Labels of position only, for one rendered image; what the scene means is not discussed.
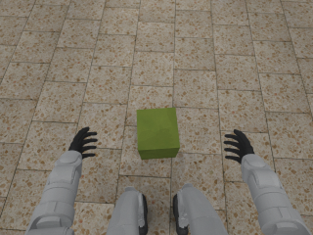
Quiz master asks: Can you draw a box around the carton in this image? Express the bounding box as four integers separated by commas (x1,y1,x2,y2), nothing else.
136,107,180,160

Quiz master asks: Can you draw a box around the robot left foot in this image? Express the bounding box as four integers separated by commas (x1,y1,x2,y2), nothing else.
139,194,149,235

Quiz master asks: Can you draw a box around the robot right thigh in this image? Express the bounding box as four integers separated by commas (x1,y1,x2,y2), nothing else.
177,187,229,235

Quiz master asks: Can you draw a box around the robot right hand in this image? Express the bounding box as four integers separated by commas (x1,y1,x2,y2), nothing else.
223,129,254,164

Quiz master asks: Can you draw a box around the robot left hand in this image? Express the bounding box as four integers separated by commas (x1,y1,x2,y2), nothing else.
68,126,98,160

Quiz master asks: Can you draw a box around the left robot forearm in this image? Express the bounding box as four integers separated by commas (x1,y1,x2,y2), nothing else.
23,150,82,235

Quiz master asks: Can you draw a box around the right robot forearm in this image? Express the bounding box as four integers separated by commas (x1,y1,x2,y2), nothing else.
241,154,312,235

